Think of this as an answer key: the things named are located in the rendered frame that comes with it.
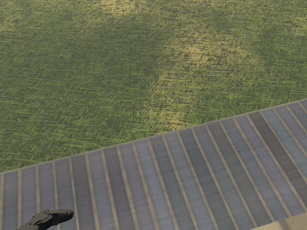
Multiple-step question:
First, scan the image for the left robot hand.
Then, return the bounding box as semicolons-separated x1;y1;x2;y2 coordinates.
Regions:
16;209;74;230

